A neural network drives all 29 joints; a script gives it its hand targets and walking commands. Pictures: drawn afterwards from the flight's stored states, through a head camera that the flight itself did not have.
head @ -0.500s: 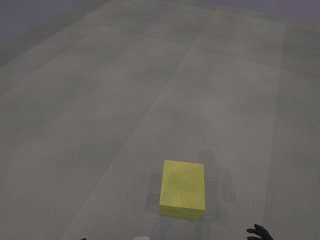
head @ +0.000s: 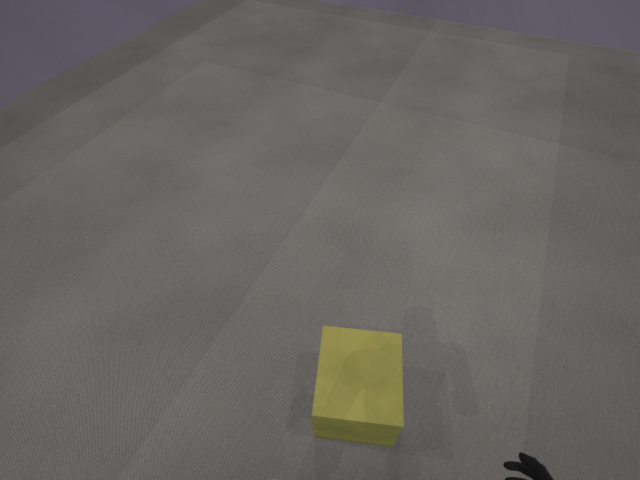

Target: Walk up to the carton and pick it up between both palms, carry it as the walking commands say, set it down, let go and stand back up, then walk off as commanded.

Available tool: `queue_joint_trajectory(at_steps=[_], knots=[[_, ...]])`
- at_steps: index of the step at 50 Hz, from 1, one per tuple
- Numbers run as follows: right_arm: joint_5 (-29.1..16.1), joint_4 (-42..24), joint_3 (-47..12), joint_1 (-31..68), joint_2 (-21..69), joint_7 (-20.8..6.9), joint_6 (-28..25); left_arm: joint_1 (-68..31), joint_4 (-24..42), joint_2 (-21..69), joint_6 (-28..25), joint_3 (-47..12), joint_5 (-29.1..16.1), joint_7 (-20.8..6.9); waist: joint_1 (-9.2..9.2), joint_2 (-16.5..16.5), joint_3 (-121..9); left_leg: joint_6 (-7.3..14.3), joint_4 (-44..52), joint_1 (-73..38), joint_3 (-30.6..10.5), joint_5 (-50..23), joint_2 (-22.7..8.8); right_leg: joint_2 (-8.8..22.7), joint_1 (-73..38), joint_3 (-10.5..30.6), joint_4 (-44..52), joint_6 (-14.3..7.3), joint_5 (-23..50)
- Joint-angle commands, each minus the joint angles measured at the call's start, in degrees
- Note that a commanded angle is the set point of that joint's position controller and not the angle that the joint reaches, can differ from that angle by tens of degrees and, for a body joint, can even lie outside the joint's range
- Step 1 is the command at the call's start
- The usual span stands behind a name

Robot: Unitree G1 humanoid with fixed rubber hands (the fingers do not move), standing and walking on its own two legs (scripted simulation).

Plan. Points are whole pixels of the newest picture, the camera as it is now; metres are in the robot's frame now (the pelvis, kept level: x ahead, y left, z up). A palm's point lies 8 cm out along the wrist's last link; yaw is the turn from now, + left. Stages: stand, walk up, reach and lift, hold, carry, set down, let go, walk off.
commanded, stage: walk up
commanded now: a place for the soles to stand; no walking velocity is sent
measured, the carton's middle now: (357, 385) +0.46 -0.06 -0.65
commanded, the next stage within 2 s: none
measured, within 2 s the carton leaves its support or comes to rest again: neither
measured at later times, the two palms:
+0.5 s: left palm out of the picture +0.04 +0.24 -0.12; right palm out of the picture +0.12 -0.26 -0.10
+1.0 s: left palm out of the picture +0.03 +0.23 -0.12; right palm out of the picture +0.11 -0.26 -0.11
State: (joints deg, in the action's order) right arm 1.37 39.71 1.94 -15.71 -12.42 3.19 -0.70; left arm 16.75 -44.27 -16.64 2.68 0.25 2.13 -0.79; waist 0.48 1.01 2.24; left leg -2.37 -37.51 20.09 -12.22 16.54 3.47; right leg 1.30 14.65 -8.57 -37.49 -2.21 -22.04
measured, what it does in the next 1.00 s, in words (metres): stands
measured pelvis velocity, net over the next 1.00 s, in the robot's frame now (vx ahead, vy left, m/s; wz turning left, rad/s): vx -0.01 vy -0.02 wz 0.04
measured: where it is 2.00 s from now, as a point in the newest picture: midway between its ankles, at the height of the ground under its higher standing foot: outside the picture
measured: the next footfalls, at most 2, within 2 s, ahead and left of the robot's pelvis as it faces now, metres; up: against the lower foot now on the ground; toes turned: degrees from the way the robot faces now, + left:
none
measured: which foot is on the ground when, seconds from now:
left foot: down 0.00-1.00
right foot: down 0.00-1.00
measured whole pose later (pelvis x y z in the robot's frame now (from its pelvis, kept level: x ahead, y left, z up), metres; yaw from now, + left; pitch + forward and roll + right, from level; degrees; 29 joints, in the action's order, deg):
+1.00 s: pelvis -0.01 -0.02 +0.00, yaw +2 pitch -1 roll +0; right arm 1.7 39.9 0.5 -14.7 -12.0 2.7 -0.9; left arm 20.3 -42.0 -14.0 2.2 0.1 2.3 -0.6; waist 1.2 0.7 3.1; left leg -2.4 -38.4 20.8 -4.7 16.7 -0.1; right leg 0.4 16.1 -8.0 -40.3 -0.6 -23.3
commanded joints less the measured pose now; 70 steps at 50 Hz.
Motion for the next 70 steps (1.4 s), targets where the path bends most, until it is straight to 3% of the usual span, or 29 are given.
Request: queue_joint_trajectory(at_steps=[1, 2, 4, 6, 8, 10, 12, 14, 20, 27, 31, 35, 38, 40, 41, 43, 45, 46, 47, 48, 49, 51, 53, 54, 58, 60, 67, 68, 70], knots=[[-0.03, -4.08, 1.20, 0.51, -4.30, -0.24, -1.12, 3.17, 3.45, -7.43, -1.28, 1.07, 0.25, 0.36, 0.65, 4.16, 1.56, 2.19, -3.12, 6.03, 1.77, -3.83, -0.77, 15.42, -3.23, 19.92, 19.16, -1.97, 3.17], [-0.18, -3.47, 1.02, -0.44, -4.08, -0.14, -1.12, 2.63, 3.54, -7.21, -1.23, 0.79, 0.11, 0.49, 0.03, 3.51, 2.97, 2.04, -3.11, 5.25, 4.31, -0.30, -1.36, 17.40, -2.24, 20.08, 19.57, -3.02, 7.11], [0.10, -2.86, 0.20, -0.74, -3.38, -0.35, -1.28, 1.72, 3.42, -5.83, -1.06, 0.11, -0.31, 0.39, -0.77, 2.10, 3.15, 3.29, 0.71, -0.64, 4.16, -2.96, -3.57, 13.81, 0.74, 14.03, 15.47, -2.05, 10.52], [0.34, -3.44, 0.20, 0.15, -5.11, -0.72, -1.74, 2.77, 3.52, -5.37, -0.86, 0.26, -0.26, 0.50, 0.12, 0.37, 1.11, 4.03, 3.09, -4.15, -1.19, -15.47, -6.99, 7.65, 1.83, 7.82, 10.49, 1.08, 9.74], [-0.05, -2.66, 1.05, -1.54, -7.80, -0.35, -1.55, 5.09, 3.12, -5.50, -0.77, 0.43, 0.00, 0.44, 0.28, -1.91, -2.42, 6.27, 4.34, -2.64, -7.11, -16.42, -10.55, 5.63, -0.96, 6.41, 5.60, 2.84, 13.04], [0.01, -2.56, 1.08, -0.75, -7.88, 0.03, -1.05, 5.29, 3.30, -5.38, -0.76, 0.55, 0.03, 0.38, 0.77, -2.64, -3.05, 6.47, 3.45, 0.15, -6.09, -13.64, -9.62, 6.36, -3.03, 7.53, 5.31, 2.72, 15.35], [-0.12, -2.86, 0.41, 0.99, -5.81, -0.02, -0.57, 4.66, 3.69, -5.66, -0.77, 0.47, -0.06, 0.56, 0.98, 0.78, -1.67, 3.70, -1.05, 1.70, 0.91, -10.08, -5.20, 10.06, -2.83, 11.32, 12.18, 1.23, 14.24], [-0.02, -2.43, -0.16, 0.56, -4.58, 0.11, -0.17, 3.29, 4.05, -5.71, -0.48, 0.15, -0.13, 0.66, 0.27, 2.25, 1.22, 2.42, -1.79, 0.64, 4.58, -5.07, -3.96, 13.04, -0.22, 13.37, 16.12, -0.21, 11.44], [0.16, -2.09, 0.06, 0.63, -6.75, -0.02, -0.73, 4.42, 3.66, -5.71, 0.01, 0.19, -0.09, 0.51, 0.53, -1.44, -0.36, 3.86, 2.41, -1.13, -1.45, -12.82, -8.28, 7.15, -0.31, 6.74, 10.15, 1.82, 7.96], [0.18, -2.50, -0.22, 1.39, -5.51, 0.12, -0.56, 2.83, 4.43, -5.58, 0.40, 0.83, 0.12, 0.56, 0.50, -0.29, 0.85, 2.86, -0.72, -0.38, 2.07, -9.36, -5.53, 10.25, 2.02, 9.13, 13.76, -0.95, 1.88], [0.48, -2.91, 0.41, 0.62, -7.31, 0.10, -0.97, 3.72, 4.40, -5.22, 0.68, 1.32, 0.14, 0.34, 0.58, -3.91, -0.33, 4.76, 3.63, 0.92, -4.56, -9.88, -9.06, 6.21, 1.13, 5.76, 7.30, 0.13, -0.13], [0.70, -3.99, 1.73, 0.42, -9.37, 0.45, -0.40, 6.24, 4.15, -3.45, 0.47, 2.00, 0.08, -0.04, 0.90, -9.76, -3.59, 11.14, 10.74, 2.75, -15.36, -6.85, -13.74, 1.51, 0.25, 5.59, -4.95, 2.09, -0.19], [0.70, -5.07, 1.71, 2.16, -7.85, 0.35, -0.01, 7.03, 4.53, -3.34, -0.27, 1.86, 0.48, -0.01, 1.79, -6.31, -2.94, 8.49, 7.53, 4.99, -10.25, -3.43, -11.23, 4.11, -1.09, 9.13, 1.63, 2.39, 0.35], [0.58, -4.92, 0.86, 2.29, -4.19, -0.18, -0.08, 6.49, 5.12, -5.88, -0.93, 2.24, 0.87, 0.32, 1.57, 4.90, 1.31, 2.54, -4.26, 8.70, 4.02, 1.17, -2.61, 14.32, -1.19, 20.96, 17.93, 0.14, -0.27], [0.44, -4.39, 0.66, 0.86, -3.60, -0.01, -0.11, 5.41, 5.59, -6.33, -0.96, 2.13, 0.77, 0.45, 0.87, 5.61, 4.22, 1.58, -5.39, 7.51, 7.83, 4.76, -1.90, 18.45, 0.89, 23.61, 20.58, -1.66, 2.74], [0.19, -3.07, 0.00, -0.19, -2.88, -0.15, -0.39, 3.73, 5.88, -4.71, -0.75, 1.14, -0.03, 0.44, -0.15, 3.24, 4.73, 2.29, -3.39, 1.99, 8.34, 4.58, -3.99, 15.77, 2.51, 17.72, 16.54, -2.24, 11.56], [0.51, -3.68, -0.54, 1.24, -2.86, -0.62, -1.45, 4.07, 4.89, -4.58, -0.85, 1.04, -0.52, 0.52, -0.40, 1.56, 1.20, 3.31, 4.00, -5.80, 4.22, -11.04, -6.32, 10.06, 3.93, 9.66, 10.19, 0.43, 15.04], [0.65, -3.97, 0.03, 1.24, -5.58, -0.64, -1.82, 5.67, 5.07, -4.19, -1.07, 1.15, -0.19, 0.46, 0.29, -1.36, -1.36, 5.06, 5.17, -7.40, -3.12, -14.96, -10.81, 6.19, 5.34, 6.50, 5.58, 2.25, 11.60], [0.37, -3.24, 0.95, -0.94, -8.55, -0.50, -1.57, 7.85, 5.14, -3.95, -1.11, 1.57, 0.28, 0.40, 0.45, -5.12, -4.38, 8.66, 7.51, -5.95, -10.94, -13.10, -15.66, 3.51, 4.31, 5.77, -0.48, 3.87, 7.75], [0.13, -2.78, 1.21, -1.78, -8.96, -0.29, -1.06, 8.08, 4.76, -3.49, -1.02, 1.82, 0.40, 0.38, 0.23, -7.29, -5.36, 11.30, 9.95, -3.92, -13.52, -12.05, -17.46, 2.38, 2.35, 6.20, -4.56, 4.26, 5.26], [0.13, -2.82, 1.14, -0.29, -8.92, -0.16, -0.61, 8.02, 4.58, -2.55, -0.97, 1.69, 0.28, 0.37, 0.76, -7.70, -4.40, 11.93, 10.11, -2.12, -11.73, -11.18, -17.04, 2.51, 1.64, 7.12, -3.99, 4.17, 4.96], [0.45, -3.25, 0.69, 2.60, -7.31, -0.29, -0.24, 7.81, 4.99, -2.39, -1.47, 1.27, 0.60, 0.43, 1.86, -5.00, -3.01, 8.23, 6.87, 0.94, -5.17, -7.93, -12.87, 5.24, -0.36, 10.26, 2.93, 4.17, 8.91], [0.41, -3.03, -0.37, 3.30, -3.20, -0.73, -0.08, 6.36, 5.59, -4.75, -2.00, 1.44, 0.39, 0.53, 1.25, 4.55, 0.45, 2.01, -1.21, 2.75, 6.14, -1.81, -4.25, 12.74, 0.65, 19.61, 16.69, 2.30, 10.87], [0.35, -2.55, -0.63, 2.20, -2.65, -0.64, 0.00, 5.56, 5.96, -4.85, -1.84, 1.32, 0.09, 0.55, 0.53, 4.40, 2.54, 1.16, -0.95, 1.90, 8.18, 0.74, -3.75, 14.98, 1.89, 20.84, 18.22, 1.21, 12.19], [0.38, -1.86, -1.09, 2.82, -3.51, -1.09, -0.82, 4.66, 5.69, -3.73, -1.43, 0.44, -0.40, 0.74, 0.44, 1.99, 1.03, 2.09, 3.83, -4.72, 4.36, -9.34, -6.92, 8.46, 2.37, 11.56, 13.61, 2.44, 13.27], [0.20, -1.35, -0.92, 2.20, -4.75, -1.01, -0.93, 5.49, 5.40, -4.05, -1.61, 0.62, -0.26, 0.69, 0.56, 0.68, -1.56, 2.71, 4.10, -5.54, 2.45, -12.51, -8.75, 7.03, 0.84, 9.59, 11.44, 2.96, 14.68], [0.43, -0.62, -1.25, 3.06, -4.47, -0.77, -0.54, 4.18, 5.58, -3.16, -1.17, 0.70, -0.01, 0.74, 0.53, -1.15, 0.05, 2.71, 4.82, -3.35, 2.11, -7.40, -8.32, 7.55, 2.26, 10.85, 13.25, 1.59, 5.05], [1.87, 1.31, -1.11, 1.11, -3.88, -1.43, -0.30, 7.61, 4.26, -2.17, -1.74, 0.36, -0.20, 0.94, 0.29, -2.28, -1.10, 2.47, 6.36, -3.83, 4.35, -1.38, -7.32, 8.49, 2.72, 13.74, 16.53, 1.13, -2.78], [1.91, 1.60, -1.29, 0.84, -3.04, -1.97, -0.45, 6.62, 4.21, -2.59, -2.08, 0.19, -0.05, 1.10, -0.34, -0.87, 2.93, 1.93, 7.33, -3.11, 4.75, -1.91, -6.74, 9.22, 4.27, 15.34, 19.20, 0.59, -8.69]])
